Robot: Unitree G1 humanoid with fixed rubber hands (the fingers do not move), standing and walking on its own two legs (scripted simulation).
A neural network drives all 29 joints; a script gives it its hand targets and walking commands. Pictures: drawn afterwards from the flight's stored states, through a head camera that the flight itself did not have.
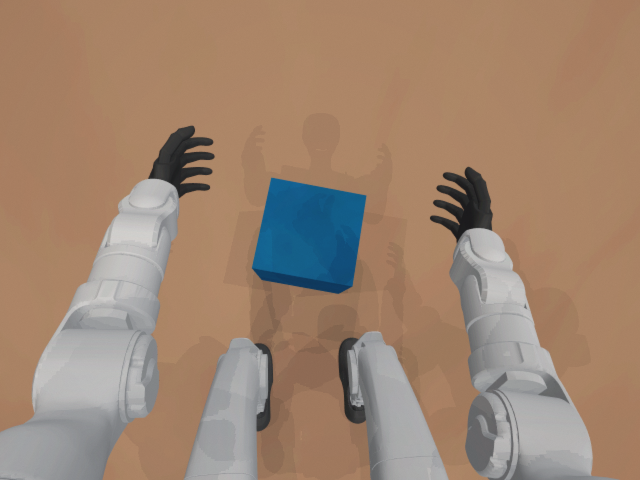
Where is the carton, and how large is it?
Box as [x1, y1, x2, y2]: [252, 178, 365, 293]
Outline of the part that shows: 271,178 252,268 260,278 264,280 336,293 350,287 352,285 365,195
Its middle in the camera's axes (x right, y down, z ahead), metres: -0.03 +0.02 +0.93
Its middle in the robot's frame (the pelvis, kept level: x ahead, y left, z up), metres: +0.46 -0.03 -0.53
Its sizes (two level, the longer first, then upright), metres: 0.210 0.200 0.250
